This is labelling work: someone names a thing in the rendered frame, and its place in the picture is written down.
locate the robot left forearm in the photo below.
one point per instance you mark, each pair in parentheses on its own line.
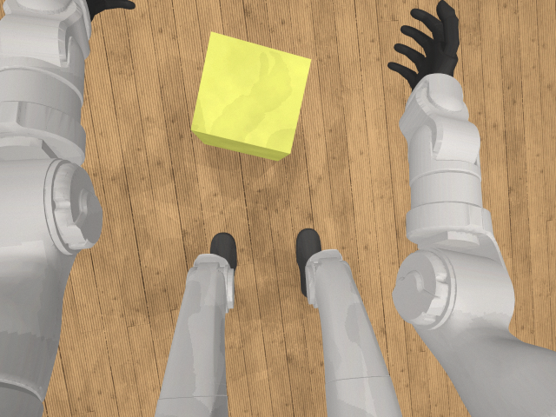
(43,45)

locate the robot left upper arm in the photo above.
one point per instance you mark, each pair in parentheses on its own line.
(48,213)

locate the robot right hand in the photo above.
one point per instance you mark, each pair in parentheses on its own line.
(440,52)

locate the robot right upper arm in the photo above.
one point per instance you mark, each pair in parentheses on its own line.
(461,306)

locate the robot left hand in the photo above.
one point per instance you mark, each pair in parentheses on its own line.
(97,6)

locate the robot right forearm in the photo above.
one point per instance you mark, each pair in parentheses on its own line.
(444,172)

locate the left robot thigh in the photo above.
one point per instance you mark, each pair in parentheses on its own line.
(194,383)

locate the left robot foot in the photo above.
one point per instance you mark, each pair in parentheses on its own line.
(223,244)

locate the carton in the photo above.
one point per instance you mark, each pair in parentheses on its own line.
(249,98)

